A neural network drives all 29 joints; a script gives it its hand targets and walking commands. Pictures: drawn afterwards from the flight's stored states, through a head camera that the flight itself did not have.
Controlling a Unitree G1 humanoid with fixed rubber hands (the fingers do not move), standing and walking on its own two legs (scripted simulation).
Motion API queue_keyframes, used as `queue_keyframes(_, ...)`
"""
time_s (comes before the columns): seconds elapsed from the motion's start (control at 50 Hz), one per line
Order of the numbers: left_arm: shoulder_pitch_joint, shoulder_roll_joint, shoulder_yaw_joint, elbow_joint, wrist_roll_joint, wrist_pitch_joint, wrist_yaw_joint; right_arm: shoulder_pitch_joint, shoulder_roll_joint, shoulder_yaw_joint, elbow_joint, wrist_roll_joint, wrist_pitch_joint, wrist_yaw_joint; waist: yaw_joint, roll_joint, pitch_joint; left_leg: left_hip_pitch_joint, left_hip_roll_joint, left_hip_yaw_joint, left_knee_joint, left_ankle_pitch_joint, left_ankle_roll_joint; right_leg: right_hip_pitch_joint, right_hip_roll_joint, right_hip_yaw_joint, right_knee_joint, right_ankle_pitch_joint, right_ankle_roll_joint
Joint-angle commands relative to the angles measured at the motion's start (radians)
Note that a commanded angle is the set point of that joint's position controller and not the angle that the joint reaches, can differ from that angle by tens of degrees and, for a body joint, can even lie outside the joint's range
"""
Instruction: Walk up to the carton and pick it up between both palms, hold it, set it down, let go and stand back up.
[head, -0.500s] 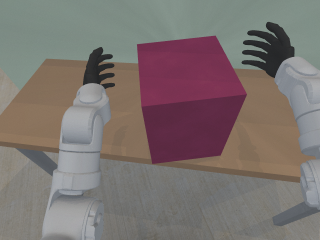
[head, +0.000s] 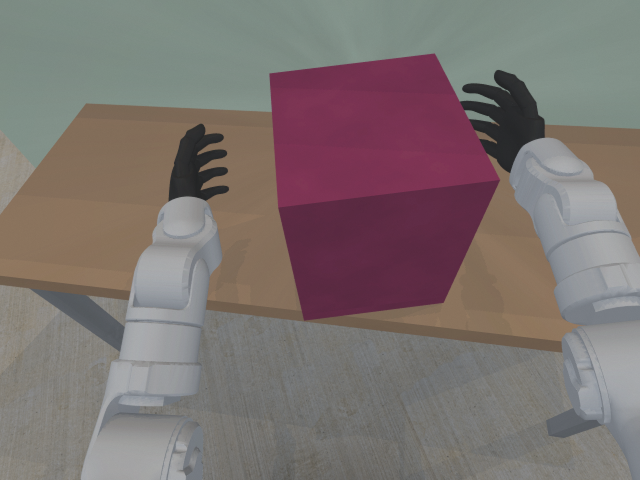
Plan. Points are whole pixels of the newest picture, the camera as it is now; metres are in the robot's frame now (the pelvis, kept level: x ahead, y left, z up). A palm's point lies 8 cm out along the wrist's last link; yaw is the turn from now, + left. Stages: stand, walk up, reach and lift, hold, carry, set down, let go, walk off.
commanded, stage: reach and lift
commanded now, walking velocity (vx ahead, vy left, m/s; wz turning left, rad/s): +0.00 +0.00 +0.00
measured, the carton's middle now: (364, 198) +0.47 +0.03 +0.07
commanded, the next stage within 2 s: none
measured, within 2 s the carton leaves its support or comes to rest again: neither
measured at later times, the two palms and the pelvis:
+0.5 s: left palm (202, 206) +0.39 +0.21 +0.12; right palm (499, 158) +0.49 -0.12 +0.13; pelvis +0.00 +0.00 +0.00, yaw +0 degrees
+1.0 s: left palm (237, 198) +0.40 +0.17 +0.12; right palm (491, 164) +0.49 -0.12 +0.12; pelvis +0.00 -0.01 +0.00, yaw +0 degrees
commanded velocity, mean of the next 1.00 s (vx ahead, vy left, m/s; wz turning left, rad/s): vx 0.00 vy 0.00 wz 0.00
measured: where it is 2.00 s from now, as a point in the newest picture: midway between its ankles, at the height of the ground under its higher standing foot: outside the picture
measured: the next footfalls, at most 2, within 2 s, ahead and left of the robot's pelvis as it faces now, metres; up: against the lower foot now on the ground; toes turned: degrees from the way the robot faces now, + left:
none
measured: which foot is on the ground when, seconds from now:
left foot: down 0.00-1.00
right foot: down 0.00-1.00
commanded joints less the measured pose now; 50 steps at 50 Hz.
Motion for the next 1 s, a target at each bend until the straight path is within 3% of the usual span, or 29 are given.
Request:
queue_keyframes(0.0,-0.404,0.040,0.055,-0.062,-0.091,-0.095,-0.010,-0.445,-0.182,-0.025,-0.092,-0.045,-0.082,-0.005,0.015,-0.108,-0.962,0.029,0.022,0.060,0.016,0.375,-0.010,0.444,0.057,0.041,-0.074,0.440,0.022)
queue_keyframes(0.42,-0.415,-0.034,0.037,0.050,-0.077,-0.242,-0.025,-0.455,-0.062,-0.039,-0.052,-0.071,-0.160,-0.025,0.028,-0.100,-0.986,0.033,0.023,0.062,0.041,0.413,-0.009,0.384,0.053,0.037,-0.083,0.419,0.025)
queue_keyframes(0.72,-0.473,-0.100,0.051,0.122,-0.026,-0.288,0.012,-0.511,0.026,-0.040,-0.011,-0.089,-0.175,-0.073,0.046,-0.096,-0.957,0.045,0.030,0.063,0.062,0.395,-0.005,0.328,0.051,0.046,-0.098,0.327,0.020)
queue_keyframes(0.98,-0.495,-0.137,0.091,0.145,0.024,-0.321,0.015,-0.537,0.107,-0.027,-0.043,-0.103,-0.190,-0.107,0.060,-0.126,-0.967,-0.013,0.027,0.065,0.058,0.391,0.003,0.385,0.041,0.065,-0.079,0.406,0.039)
